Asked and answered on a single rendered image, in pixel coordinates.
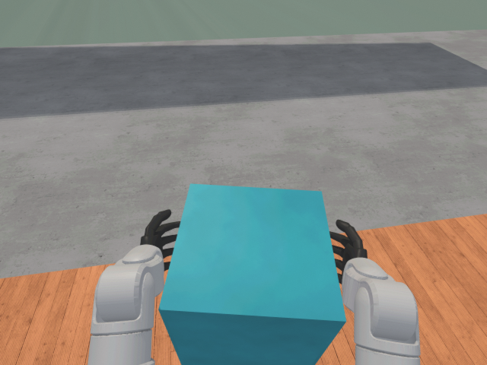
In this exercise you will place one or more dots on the robot left forearm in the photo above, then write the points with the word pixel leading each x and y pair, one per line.
pixel 123 311

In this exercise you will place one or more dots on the robot right forearm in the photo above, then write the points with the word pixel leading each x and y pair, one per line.
pixel 386 320

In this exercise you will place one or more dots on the carton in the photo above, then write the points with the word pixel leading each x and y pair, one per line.
pixel 252 279

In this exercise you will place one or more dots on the right robot hand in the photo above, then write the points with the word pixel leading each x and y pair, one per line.
pixel 352 243

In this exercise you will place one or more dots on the left robot hand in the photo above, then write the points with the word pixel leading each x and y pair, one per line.
pixel 154 231

